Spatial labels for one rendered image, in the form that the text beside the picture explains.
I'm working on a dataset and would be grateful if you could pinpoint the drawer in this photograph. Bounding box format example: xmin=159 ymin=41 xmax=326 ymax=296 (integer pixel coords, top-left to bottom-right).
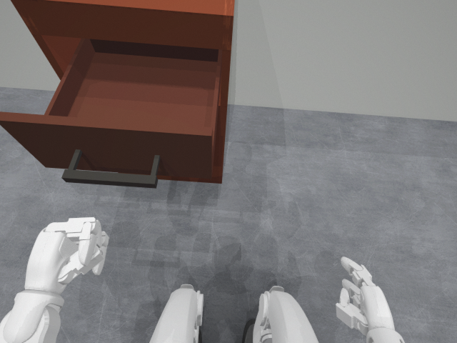
xmin=0 ymin=39 xmax=222 ymax=179

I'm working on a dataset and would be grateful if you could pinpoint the cabinet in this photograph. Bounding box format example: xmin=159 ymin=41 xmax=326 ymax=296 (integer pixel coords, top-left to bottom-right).
xmin=11 ymin=0 xmax=235 ymax=184

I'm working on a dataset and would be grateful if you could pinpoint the right robot shin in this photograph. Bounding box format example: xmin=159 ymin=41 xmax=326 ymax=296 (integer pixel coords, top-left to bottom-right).
xmin=253 ymin=286 xmax=284 ymax=343

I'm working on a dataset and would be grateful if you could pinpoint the robot left forearm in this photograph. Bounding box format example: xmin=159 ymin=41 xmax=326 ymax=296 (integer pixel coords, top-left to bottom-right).
xmin=0 ymin=290 xmax=64 ymax=343

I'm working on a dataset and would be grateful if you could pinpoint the left robot hand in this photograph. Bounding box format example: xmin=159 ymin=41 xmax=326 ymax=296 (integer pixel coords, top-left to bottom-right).
xmin=24 ymin=217 xmax=109 ymax=295

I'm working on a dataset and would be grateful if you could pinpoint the robot right forearm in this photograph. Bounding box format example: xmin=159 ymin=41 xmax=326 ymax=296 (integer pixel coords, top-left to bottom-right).
xmin=366 ymin=327 xmax=405 ymax=343

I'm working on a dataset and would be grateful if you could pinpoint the handle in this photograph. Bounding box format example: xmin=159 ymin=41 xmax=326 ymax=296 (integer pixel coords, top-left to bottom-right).
xmin=62 ymin=149 xmax=161 ymax=189

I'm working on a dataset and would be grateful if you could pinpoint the right robot hand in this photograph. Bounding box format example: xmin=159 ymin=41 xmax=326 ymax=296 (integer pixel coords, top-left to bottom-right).
xmin=336 ymin=257 xmax=395 ymax=336

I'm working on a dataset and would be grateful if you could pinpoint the right robot thigh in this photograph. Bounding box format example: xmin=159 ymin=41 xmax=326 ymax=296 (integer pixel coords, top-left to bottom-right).
xmin=258 ymin=290 xmax=318 ymax=343

